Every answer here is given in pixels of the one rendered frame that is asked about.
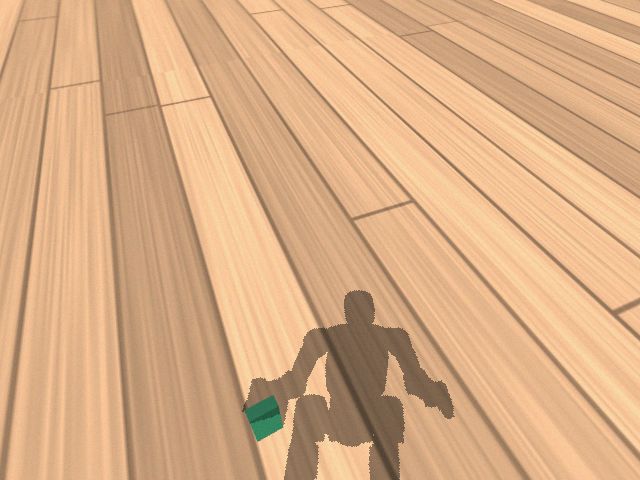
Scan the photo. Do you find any carton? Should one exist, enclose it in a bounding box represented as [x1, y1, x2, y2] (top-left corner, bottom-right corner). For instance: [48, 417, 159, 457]
[245, 395, 283, 442]

